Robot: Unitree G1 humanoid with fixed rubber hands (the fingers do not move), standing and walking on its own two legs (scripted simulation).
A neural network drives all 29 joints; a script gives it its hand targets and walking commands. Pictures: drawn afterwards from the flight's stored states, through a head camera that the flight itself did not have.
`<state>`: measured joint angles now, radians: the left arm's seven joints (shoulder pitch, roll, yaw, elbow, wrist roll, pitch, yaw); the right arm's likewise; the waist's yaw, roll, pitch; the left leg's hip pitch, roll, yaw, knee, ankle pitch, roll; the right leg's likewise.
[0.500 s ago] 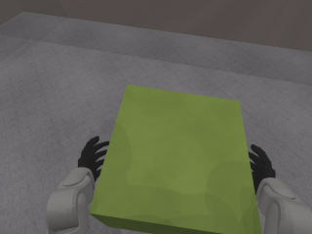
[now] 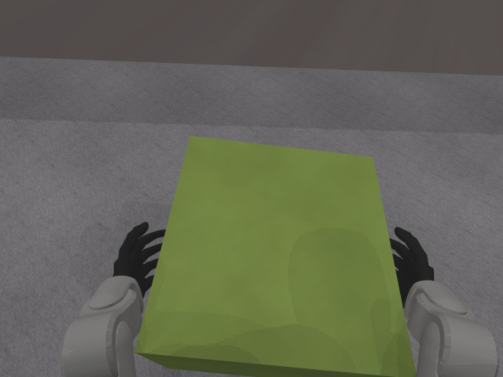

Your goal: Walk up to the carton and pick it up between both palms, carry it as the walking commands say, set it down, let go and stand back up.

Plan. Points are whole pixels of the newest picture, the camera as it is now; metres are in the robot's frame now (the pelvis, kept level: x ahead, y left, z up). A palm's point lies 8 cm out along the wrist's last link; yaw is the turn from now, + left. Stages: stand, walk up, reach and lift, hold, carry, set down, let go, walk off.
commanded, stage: carry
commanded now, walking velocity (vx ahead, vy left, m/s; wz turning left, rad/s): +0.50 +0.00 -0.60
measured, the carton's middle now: (267, 266) +0.29 +0.02 +0.00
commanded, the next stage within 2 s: none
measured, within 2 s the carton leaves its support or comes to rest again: neither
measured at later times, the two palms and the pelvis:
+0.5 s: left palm (221, 123) +0.60 +0.13 +0.02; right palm (403, 146) +0.54 -0.24 +0.05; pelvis +0.34 -0.01 -0.01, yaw -16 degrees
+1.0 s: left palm (303, 60) +0.95 -0.07 -0.01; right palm (439, 94) +0.77 -0.40 +0.03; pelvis +0.65 -0.12 -0.04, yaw -32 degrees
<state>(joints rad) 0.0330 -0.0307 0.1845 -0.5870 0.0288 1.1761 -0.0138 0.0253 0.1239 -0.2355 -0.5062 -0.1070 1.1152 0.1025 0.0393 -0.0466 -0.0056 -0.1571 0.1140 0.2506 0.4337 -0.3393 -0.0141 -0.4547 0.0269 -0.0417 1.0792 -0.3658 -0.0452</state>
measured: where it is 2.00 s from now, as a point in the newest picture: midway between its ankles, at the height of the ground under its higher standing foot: (353, 205)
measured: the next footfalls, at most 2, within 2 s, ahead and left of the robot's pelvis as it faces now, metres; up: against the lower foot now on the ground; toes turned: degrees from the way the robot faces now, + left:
right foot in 0.22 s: +0.29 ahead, -0.10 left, +0.00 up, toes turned -10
left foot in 0.44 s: +0.38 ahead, +0.11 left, +0.00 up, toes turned -7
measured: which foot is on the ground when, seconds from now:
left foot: down 0.00-0.24, up 0.26-0.42, down 0.44-0.82, up 0.84-1.00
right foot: up 0.00-0.20, down 0.22-0.48, up 0.50-0.78, down 0.80-1.00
